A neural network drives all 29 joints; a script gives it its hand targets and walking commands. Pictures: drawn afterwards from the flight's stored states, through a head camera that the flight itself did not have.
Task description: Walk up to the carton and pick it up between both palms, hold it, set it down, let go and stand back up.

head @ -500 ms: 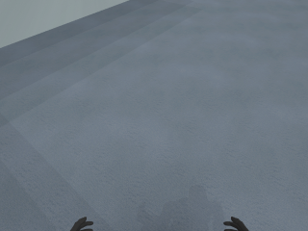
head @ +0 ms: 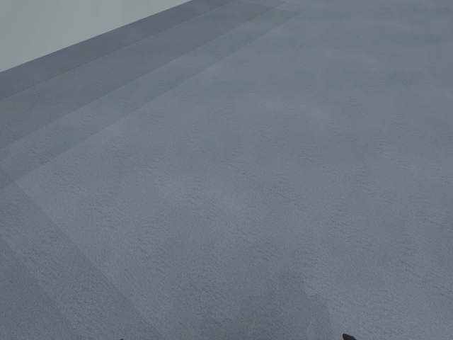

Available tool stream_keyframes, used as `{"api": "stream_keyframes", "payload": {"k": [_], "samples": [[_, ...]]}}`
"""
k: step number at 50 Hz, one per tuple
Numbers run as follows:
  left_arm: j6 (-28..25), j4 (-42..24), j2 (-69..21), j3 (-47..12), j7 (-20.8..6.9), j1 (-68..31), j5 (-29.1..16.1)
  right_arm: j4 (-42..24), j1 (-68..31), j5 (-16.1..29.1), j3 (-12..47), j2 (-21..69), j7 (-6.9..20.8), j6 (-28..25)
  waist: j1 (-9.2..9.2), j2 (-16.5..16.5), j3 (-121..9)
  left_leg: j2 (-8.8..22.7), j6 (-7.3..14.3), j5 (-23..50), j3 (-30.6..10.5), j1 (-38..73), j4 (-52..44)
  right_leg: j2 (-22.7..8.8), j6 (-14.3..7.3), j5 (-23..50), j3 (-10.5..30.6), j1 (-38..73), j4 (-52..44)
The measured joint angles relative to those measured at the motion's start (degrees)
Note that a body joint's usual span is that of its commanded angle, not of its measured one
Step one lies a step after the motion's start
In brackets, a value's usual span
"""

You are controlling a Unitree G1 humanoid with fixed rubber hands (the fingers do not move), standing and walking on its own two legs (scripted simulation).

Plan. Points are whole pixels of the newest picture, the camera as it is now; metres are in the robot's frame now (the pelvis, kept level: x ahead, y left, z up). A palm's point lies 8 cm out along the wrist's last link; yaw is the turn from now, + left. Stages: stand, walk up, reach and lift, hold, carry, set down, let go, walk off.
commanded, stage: stand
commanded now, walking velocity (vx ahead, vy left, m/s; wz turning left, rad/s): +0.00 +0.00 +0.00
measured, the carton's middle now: out of the picture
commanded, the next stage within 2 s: walk up in 0.28 s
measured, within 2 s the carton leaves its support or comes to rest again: neither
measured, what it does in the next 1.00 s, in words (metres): steps to the right, turning right: right foot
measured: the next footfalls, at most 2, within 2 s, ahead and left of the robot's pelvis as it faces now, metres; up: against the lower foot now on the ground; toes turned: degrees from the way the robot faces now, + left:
right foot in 0.86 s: +0.12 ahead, -0.32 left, +0.00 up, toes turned -31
left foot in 1.32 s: +0.38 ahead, -0.27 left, +0.00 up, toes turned -41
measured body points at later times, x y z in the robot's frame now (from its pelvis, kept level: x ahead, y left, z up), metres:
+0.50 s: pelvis +0.01 +0.00 +0.01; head +0.01 +0.00 +0.46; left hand +0.05 +0.24 -0.14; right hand +0.06 -0.24 -0.14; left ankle +0.02 +0.13 -0.73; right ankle +0.01 -0.11 -0.73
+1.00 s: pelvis +0.08 -0.18 -0.02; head +0.06 -0.22 +0.43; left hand +0.25 +0.05 -0.11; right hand +0.08 -0.49 -0.14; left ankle +0.11 -0.01 -0.65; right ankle +0.09 -0.30 -0.73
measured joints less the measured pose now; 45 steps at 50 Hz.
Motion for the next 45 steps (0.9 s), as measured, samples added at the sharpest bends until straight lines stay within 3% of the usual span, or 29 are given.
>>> {"api": "stream_keyframes", "payload": {"k": [24,26,28,31,35,40,43,44,45], "samples": [[-0.1,9.3,-0.2,0.4,0.8,0.1,-0.5,8.3,0.7,0.4,-0.3,0.1,-1.1,-0.1,-0.07,-0.1,1.2,0.0,-0.1,1.5,0.0,4.0,-4.6,0.0,0.0,1.4,0.0,4.0,-4.4],[0.6,8.6,0.6,1.1,-1.0,1.2,-0.1,7.0,0.5,-0.8,-0.6,-0.1,-1.6,-0.7,1.29,-1.0,1.3,0.4,0.4,1.1,2.9,5.0,-5.2,0.5,0.4,-3.1,2.4,0.9,1.3],[1.8,8.0,2.3,1.9,-3.0,2.0,1.3,5.2,-0.1,-1.8,-1.3,-1.0,-2.7,-1.9,1.52,-1.2,1.6,1.9,0.3,0.5,6.5,6.6,-5.8,-0.2,2.5,-6.0,1.6,-4.5,12.8],[3.0,6.6,6.1,3.2,-5.4,0.6,2.8,3.8,0.3,-2.4,-2.1,-2.8,-4.2,-3.9,0.77,-1.2,2.2,4.1,-0.8,0.1,9.4,9.0,-6.8,-3.3,5.0,-4.6,0.7,-11.4,24.2],[3.3,4.2,10.0,4.6,-7.5,-2.1,2.2,4.1,0.6,-2.9,-2.5,-5.6,-4.2,-4.9,1.72,-0.7,2.8,7.8,-2.9,-0.8,13.8,14.0,-8.5,-7.7,6.2,-0.1,1.9,-15.8,24.8],[2.2,1.8,10.8,4.3,-8.7,-5.1,0.1,3.7,0.4,-3.1,-2.5,-7.9,-3.0,-4.6,1.78,-0.1,2.3,11.9,-3.2,-3.9,18.3,19.3,-8.5,-11.2,4.2,6.4,0.6,-13.4,12.6],[0.6,0.4,10.4,4.0,-8.0,-5.2,-0.4,3.8,0.7,-3.4,-2.3,-8.9,-2.0,-3.5,2.11,-0.1,1.0,15.0,-0.6,-9.2,19.3,19.5,-2.4,-10.0,2.5,4.0,-1.5,-9.0,7.8],[0.0,0.4,9.2,3.9,-7.5,-5.4,-0.4,4.0,0.3,-3.6,-2.4,-10.0,-1.6,-2.8,2.87,1.8,1.1,16.7,1.1,-10.9,16.7,17.6,3.6,-7.9,2.0,2.3,-2.0,-9.6,10.3],[-0.6,0.1,8.1,3.5,-6.9,-4.9,-0.5,3.9,-0.4,-3.6,-2.4,-11.0,-1.0,-2.0,3.82,3.1,1.2,16.0,2.1,-13.9,12.5,14.1,12.2,-6.3,1.4,0.6,-1.7,-10.8,13.1]]}}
